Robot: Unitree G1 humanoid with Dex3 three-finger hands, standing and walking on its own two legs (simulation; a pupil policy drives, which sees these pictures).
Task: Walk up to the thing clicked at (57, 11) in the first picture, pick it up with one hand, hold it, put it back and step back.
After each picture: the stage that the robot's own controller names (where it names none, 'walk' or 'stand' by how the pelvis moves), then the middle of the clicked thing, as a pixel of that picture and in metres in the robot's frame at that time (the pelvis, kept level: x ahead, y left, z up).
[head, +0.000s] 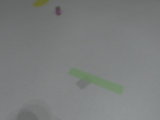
stand; (58, 10) +2.13 +0.25 -0.72
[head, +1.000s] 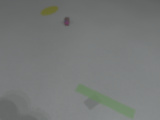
walk; (67, 21) +1.99 +0.05 -0.70
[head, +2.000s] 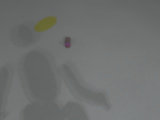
walk; (67, 42) +1.34 +0.03 -0.71
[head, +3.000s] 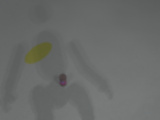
walk; (63, 80) +0.87 +0.09 -0.71
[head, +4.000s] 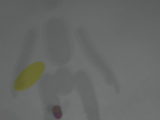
walk; (57, 112) +0.55 +0.17 -0.70
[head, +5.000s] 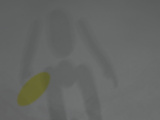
stand; out of the picture +0.38 +0.14 -0.70
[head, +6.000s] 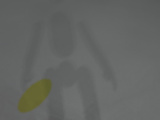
stand; out of the picture +0.35 +0.13 -0.72
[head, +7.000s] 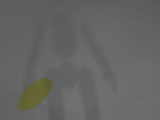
stand; out of the picture +0.37 +0.13 -0.73
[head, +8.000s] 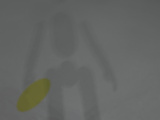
stand; out of the picture +0.36 +0.14 -0.73
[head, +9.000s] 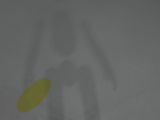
stand; out of the picture +0.35 +0.14 -0.73
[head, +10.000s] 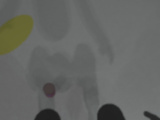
go down; (49, 90) +0.41 +0.14 -0.50
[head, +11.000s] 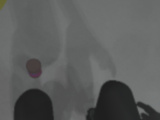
go down; (34, 68) +0.46 +0.15 -0.33
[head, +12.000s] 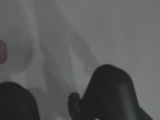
close in; out of the picture +0.45 +0.18 -0.25
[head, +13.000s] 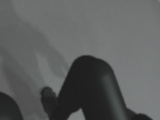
close; out of the picture +0.45 +0.21 -0.23
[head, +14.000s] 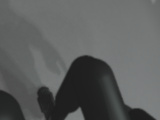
close; out of the picture +0.44 +0.22 -0.24
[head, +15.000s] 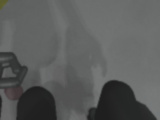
lift; (13, 90) +0.34 +0.25 -0.32
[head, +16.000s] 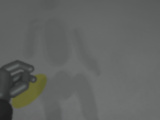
stand; out of the picture +0.37 +0.33 -0.68
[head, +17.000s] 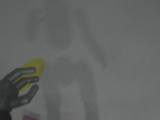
stand; out of the picture +0.40 +0.33 -0.68
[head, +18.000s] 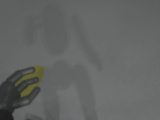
stand; out of the picture +0.42 +0.32 -0.69
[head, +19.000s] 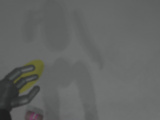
stand; (34, 117) +0.45 +0.30 -0.68
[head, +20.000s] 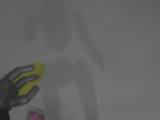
stand; (35, 118) +0.45 +0.30 -0.69
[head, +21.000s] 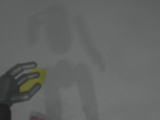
stand; out of the picture +0.45 +0.30 -0.70
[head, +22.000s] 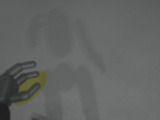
stand; out of the picture +0.45 +0.30 -0.70
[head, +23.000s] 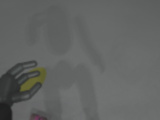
stand; out of the picture +0.47 +0.29 -0.70
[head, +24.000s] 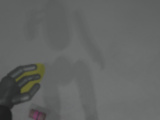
stand; (37, 115) +0.47 +0.29 -0.70
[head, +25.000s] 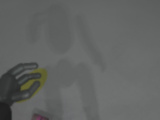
stand; out of the picture +0.47 +0.29 -0.71
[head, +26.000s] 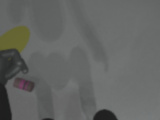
crouch; (24, 84) +0.51 +0.29 -0.56
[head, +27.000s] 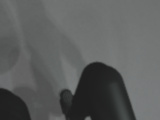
lower; out of the picture +0.54 +0.35 -0.28
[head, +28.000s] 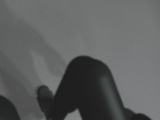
lower; out of the picture +0.52 +0.39 -0.26
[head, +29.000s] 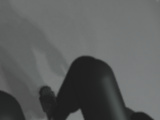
lower; out of the picture +0.52 +0.39 -0.26
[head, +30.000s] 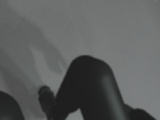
lower; out of the picture +0.51 +0.39 -0.26
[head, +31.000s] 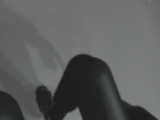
lower; out of the picture +0.51 +0.39 -0.26
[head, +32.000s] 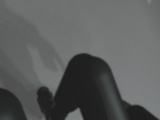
loosen; out of the picture +0.51 +0.38 -0.25
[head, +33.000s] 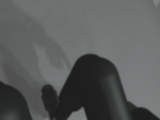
stand; out of the picture +0.52 +0.43 -0.25
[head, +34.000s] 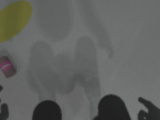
walk; (6, 66) +0.53 +0.39 -0.48
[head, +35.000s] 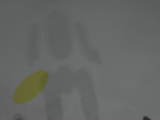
stand; out of the picture +0.45 +0.42 -0.69
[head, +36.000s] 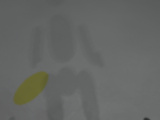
stand; out of the picture +0.44 +0.48 -0.69
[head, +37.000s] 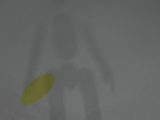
stand; out of the picture +0.41 +0.50 -0.73
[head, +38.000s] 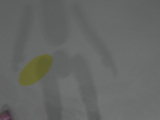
walk; (6, 119) +0.43 +0.49 -0.72
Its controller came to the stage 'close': yes
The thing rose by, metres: 0.12
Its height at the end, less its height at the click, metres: -0.02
